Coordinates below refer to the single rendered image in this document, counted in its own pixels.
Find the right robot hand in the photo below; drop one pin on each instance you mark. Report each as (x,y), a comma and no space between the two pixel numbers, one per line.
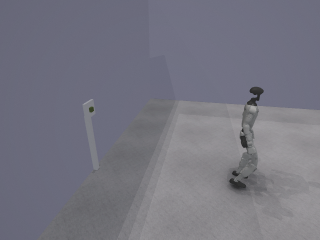
(251,150)

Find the robot right forearm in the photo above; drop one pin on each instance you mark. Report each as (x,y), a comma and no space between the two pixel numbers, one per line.
(246,132)

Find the panel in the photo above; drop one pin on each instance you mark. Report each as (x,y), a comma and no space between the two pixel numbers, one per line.
(90,132)

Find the robot right upper arm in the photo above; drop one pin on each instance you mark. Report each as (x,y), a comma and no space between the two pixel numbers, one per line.
(250,114)

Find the robot left thigh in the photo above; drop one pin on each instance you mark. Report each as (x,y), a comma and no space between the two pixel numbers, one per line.
(245,154)

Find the left robot hand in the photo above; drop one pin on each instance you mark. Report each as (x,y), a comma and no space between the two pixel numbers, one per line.
(252,132)

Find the robot left shin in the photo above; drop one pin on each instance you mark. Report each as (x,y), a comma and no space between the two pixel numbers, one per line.
(243,162)

